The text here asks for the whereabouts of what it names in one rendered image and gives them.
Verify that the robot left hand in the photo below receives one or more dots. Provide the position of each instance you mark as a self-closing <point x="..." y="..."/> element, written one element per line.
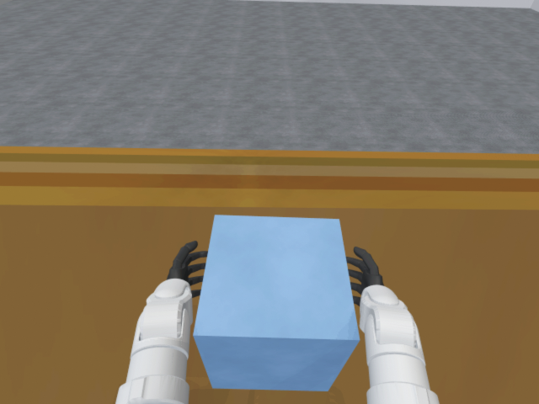
<point x="180" y="268"/>

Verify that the robot right hand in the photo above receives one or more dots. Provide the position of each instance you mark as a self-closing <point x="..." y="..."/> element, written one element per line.
<point x="369" y="275"/>

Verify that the carton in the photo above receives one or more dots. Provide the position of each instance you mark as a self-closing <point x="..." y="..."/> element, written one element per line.
<point x="276" y="310"/>

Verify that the left robot forearm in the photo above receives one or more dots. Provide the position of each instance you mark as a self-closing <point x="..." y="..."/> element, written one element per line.
<point x="160" y="350"/>

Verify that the right robot forearm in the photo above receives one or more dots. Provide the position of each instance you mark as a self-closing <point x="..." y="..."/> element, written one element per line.
<point x="394" y="353"/>

